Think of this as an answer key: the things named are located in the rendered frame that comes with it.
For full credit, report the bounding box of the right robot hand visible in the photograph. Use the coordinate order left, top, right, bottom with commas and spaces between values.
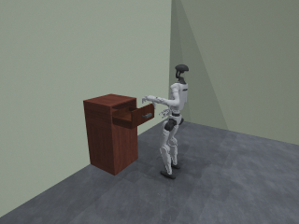
159, 108, 171, 119

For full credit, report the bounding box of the cabinet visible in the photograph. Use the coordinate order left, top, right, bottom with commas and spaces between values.
83, 93, 138, 175

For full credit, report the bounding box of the right robot foot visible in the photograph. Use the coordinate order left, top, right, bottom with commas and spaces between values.
171, 161, 180, 170

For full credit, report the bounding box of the left robot hand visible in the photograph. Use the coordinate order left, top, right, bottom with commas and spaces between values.
142, 95, 156, 109

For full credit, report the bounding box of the left robot shin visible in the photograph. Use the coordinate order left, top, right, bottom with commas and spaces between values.
160, 147, 172, 175

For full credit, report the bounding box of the handle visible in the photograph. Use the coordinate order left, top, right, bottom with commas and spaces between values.
142, 113, 152, 119

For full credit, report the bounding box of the robot left upper arm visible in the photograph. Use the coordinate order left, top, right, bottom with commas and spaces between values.
170, 83, 180, 108

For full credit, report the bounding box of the drawer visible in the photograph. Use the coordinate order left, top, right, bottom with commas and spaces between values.
112, 103, 155, 130

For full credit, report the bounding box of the robot left forearm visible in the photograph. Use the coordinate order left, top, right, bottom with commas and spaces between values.
154, 97, 178, 107

